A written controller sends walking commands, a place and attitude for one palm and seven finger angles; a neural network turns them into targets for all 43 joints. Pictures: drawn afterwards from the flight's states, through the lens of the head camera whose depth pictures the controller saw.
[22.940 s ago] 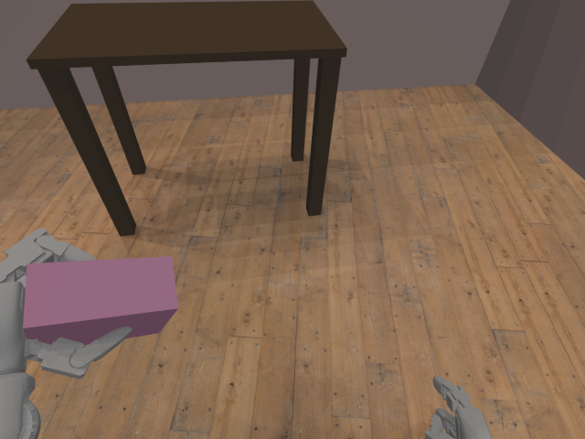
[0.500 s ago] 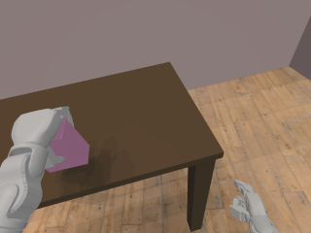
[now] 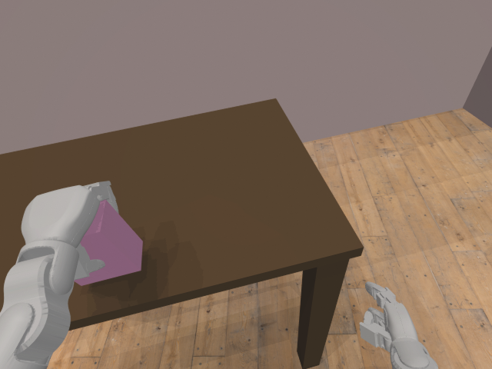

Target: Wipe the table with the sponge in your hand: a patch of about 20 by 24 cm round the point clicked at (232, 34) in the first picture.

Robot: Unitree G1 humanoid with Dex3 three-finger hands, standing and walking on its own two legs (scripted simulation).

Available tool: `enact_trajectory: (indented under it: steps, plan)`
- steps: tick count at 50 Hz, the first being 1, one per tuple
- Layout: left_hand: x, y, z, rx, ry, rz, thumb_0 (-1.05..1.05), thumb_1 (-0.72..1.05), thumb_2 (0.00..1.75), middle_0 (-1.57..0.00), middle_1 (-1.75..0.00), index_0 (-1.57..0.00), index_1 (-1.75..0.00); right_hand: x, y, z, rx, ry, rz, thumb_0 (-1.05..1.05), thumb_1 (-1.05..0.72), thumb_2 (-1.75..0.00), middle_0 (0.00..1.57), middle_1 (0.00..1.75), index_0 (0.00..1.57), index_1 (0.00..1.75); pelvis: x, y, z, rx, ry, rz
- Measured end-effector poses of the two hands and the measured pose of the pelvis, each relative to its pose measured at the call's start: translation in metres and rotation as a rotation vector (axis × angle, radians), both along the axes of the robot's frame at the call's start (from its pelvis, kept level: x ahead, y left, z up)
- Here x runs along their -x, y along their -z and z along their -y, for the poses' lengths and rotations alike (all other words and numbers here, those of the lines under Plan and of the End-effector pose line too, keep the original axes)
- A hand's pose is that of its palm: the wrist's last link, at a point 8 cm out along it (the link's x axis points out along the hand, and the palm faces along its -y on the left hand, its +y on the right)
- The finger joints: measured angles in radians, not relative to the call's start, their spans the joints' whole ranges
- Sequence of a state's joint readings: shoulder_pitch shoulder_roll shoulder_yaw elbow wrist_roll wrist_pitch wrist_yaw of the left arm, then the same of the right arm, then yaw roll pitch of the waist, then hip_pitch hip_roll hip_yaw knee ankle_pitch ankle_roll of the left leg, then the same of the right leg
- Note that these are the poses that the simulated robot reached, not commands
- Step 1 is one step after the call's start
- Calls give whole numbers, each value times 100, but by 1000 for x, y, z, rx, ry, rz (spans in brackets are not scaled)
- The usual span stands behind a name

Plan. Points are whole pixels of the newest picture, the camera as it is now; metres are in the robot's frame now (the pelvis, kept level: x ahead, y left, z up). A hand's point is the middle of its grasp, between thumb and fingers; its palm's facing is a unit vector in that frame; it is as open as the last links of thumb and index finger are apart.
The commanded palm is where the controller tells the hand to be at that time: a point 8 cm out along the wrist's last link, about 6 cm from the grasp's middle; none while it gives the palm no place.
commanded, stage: lower the sponge onto the table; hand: left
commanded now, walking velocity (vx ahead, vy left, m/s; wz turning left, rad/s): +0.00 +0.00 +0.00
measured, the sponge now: (100, 251) +0.24 +0.29 +0.09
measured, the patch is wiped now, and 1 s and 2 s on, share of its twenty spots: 0.00 0.15 0.45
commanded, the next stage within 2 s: wipe forward along the first lane in 0.52 s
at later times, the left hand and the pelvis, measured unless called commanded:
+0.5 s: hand (88, 248) +0.23 +0.28 +0.12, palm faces +0.04 -0.06 -1.00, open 9.7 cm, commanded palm +0.20 +0.28 +0.18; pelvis +0.00 +0.00 +0.00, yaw +0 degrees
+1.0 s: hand (93, 231) +0.26 +0.29 +0.12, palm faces +0.00 +0.00 -1.00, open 9.7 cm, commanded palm +0.24 +0.29 +0.16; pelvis -0.01 -0.01 +0.00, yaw +1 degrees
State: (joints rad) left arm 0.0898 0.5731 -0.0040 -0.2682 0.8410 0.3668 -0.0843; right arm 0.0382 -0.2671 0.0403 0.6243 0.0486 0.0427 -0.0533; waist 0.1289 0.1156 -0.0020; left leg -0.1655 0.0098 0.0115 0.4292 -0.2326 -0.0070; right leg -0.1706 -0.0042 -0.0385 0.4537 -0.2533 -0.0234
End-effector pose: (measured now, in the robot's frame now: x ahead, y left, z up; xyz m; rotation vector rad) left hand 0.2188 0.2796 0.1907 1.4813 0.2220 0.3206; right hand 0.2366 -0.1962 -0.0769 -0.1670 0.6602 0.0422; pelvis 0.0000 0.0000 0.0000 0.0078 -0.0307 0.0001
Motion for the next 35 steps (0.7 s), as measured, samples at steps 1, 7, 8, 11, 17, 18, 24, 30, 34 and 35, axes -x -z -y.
enact_trajectory:
  steps: [1, 7, 8, 11, 17, 18, 24, 30, 34, 35]
  plan:
    - [0, 1, 1, 3, 1, -2, 0, -46, 106, -78, -137, -77, -137, 0, 0, -1, -2, -1, 0, 1, -90, -90, 20, 30, 20, 30, 0, 0, -1, 0, 0, -1]
    - [6, 7, 7, 7, 27, -20, 0, -46, 106, -78, -137, -77, -137, 0, 0, -3, -9, -4, -3, 1, -90, -90, 20, 30, 20, 30, -2, 0, -3, -1, 3, -3]
    - [8, 7, 8, 8, 30, -20, 0, -46, 106, -78, -137, -77, -137, 0, 0, -3, -10, -4, -4, 1, -90, -90, 20, 30, 20, 30, -2, 0, -4, -1, 3, -3]
    - [13, 8, 9, 7, 31, -12, 0, -46, 106, -78, -137, -77, -137, 1, 0, -4, -9, -7, -7, 1, -90, -90, 20, 30, 20, 30, -2, 0, -4, 0, 5, -1]
    - [19, 14, 7, 11, 7, -11, 0, -46, 106, -78, -137, -77, -137, 2, 1, -3, -5, -10, -11, 1, -90, -90, 20, 30, 20, 30, 0, 0, -3, 0, 1, 5]
    - [19, 15, 6, 11, 3, -14, 0, -46, 106, -78, -137, -77, -137, 3, 0, -3, -4, -9, -12, 1, -90, -90, 20, 30, 20, 30, 0, 0, -2, 0, 0, 6]
    - [15, 17, 2, -2, -7, -31, 0, -46, 106, -78, -137, -77, -137, 6, 0, 1, 5, -1, -9, 1, -90, -90, 20, 30, 20, 30, 3, 0, 1, 1, -1, 10]
    - [13, 18, 4, -10, 6, -38, 0, -46, 106, -78, -137, -77, -137, 10, 1, 9, 7, 18, -6, 1, -90, -90, 20, 30, 20, 30, 4, 1, 2, 1, 3, 6]
    - [15, 19, 6, -13, 15, -30, 0, -46, 106, -78, -137, -77, -137, 14, 3, 14, 10, 29, -14, 1, -90, -90, 20, 30, 20, 30, 3, 1, 3, 0, 3, 3]
    - [15, 19, 5, -13, 14, -29, 0, -46, 106, -78, -137, -77, -137, 15, 4, 15, 13, 32, -19, 1, -90, -90, 20, 30, 20, 30, 3, 1, 3, 0, 4, 2]
